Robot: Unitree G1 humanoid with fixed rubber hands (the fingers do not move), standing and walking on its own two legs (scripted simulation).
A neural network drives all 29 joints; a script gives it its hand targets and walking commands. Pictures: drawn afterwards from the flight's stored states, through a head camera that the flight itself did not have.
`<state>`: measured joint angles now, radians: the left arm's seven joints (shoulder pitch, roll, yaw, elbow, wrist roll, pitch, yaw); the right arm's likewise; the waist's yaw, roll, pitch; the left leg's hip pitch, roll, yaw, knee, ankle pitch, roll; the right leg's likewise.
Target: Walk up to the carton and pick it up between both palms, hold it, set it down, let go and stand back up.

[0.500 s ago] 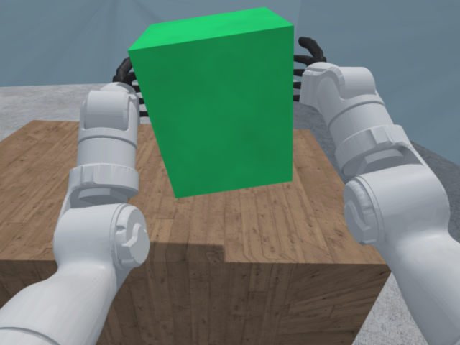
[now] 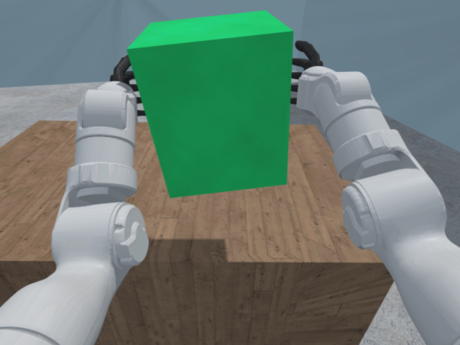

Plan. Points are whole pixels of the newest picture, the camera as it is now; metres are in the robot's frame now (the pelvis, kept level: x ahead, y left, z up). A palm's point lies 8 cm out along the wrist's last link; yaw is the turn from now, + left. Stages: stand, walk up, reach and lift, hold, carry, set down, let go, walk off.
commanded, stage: hold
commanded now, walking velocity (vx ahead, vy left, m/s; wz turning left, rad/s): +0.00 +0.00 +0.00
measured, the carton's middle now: (218, 103) +0.42 +0.01 +0.30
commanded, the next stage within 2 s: none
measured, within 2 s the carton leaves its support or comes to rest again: neither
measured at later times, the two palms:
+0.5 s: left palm (128, 100) +0.36 +0.15 +0.33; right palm (322, 82) +0.34 -0.15 +0.36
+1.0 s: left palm (112, 100) +0.37 +0.17 +0.32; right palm (302, 77) +0.36 -0.12 +0.36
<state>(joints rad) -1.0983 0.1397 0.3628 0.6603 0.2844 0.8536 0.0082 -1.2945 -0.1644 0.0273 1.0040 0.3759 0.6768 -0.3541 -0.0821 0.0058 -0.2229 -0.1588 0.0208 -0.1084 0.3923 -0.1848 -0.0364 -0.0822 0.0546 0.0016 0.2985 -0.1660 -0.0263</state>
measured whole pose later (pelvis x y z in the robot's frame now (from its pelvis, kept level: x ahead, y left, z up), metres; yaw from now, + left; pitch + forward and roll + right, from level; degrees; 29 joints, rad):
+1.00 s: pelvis +0.00 +0.00 +0.00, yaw +0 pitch -3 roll -2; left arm -1.11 0.16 0.36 0.69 0.29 0.84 -0.02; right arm -1.33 -0.15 0.01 1.03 0.36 0.68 -0.36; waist -0.08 -0.03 -0.22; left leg -0.16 0.02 -0.12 0.39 -0.18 -0.04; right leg -0.08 0.06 0.00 0.29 -0.16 -0.03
